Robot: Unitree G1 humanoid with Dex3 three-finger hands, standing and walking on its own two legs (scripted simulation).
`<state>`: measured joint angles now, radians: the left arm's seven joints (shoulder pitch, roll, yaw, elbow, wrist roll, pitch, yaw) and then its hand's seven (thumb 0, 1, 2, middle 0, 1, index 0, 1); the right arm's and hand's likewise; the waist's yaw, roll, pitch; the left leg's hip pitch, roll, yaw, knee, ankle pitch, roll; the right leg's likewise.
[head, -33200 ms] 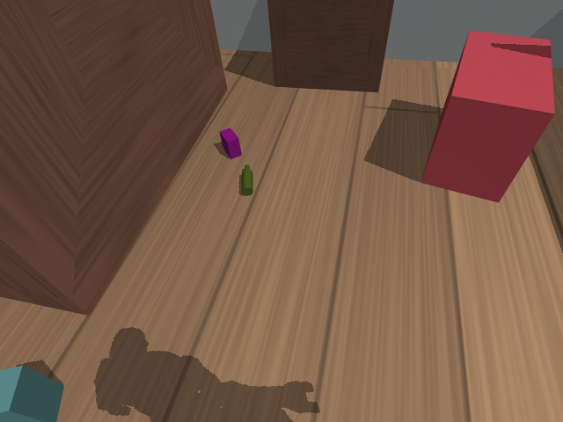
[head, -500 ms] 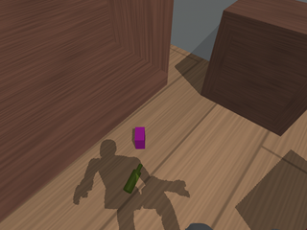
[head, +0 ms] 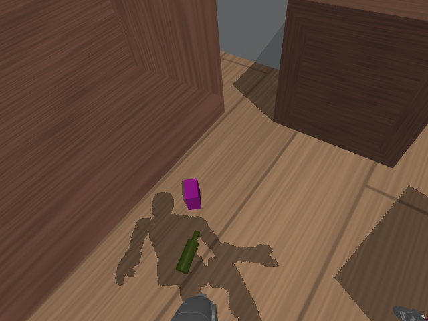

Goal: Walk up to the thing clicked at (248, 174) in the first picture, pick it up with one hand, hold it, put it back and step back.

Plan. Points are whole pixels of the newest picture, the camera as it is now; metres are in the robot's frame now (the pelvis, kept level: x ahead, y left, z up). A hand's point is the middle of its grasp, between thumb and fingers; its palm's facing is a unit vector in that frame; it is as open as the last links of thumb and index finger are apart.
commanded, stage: walk up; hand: left
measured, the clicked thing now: (189, 250) +0.47 +0.24 -0.74
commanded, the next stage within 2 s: none
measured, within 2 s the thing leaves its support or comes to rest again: neither
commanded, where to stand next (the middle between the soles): +0.06 +0.02 m, yaw -1 degrees
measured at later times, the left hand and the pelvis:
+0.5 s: hand out of the picture -0.05 +0.26 -0.15, palm faces -0.04 -0.90 -0.43, open 7.4 cm; pelvis -0.08 -0.01 -0.01, yaw -4 degrees
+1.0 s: hand out of the picture -0.01 +0.28 -0.14, palm faces +0.01 -0.93 -0.36, open 7.4 cm; pelvis -0.07 +0.00 +0.00, yaw +1 degrees
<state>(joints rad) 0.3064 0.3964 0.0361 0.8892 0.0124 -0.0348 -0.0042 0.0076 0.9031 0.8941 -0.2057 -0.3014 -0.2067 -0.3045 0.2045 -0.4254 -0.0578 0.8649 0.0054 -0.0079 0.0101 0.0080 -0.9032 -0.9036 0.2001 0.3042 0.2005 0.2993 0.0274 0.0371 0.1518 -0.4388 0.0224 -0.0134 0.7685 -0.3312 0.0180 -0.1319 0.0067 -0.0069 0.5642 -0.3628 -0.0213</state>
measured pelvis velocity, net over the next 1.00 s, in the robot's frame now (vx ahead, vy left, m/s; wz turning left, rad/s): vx -0.07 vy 0.00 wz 0.02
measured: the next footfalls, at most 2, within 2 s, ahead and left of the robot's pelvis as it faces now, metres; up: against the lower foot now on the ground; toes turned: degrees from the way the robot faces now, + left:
left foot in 0.06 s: +0.15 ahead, +0.13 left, +0.00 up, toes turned +1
right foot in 0.36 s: -0.07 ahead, -0.12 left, +0.00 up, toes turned -2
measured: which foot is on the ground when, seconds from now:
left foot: up 0.00-0.04, down 0.06-0.40, up 0.42-0.70, down 0.72-1.00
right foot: down 0.00-0.10, up 0.12-0.34, down 0.36-0.78, up 0.80-1.00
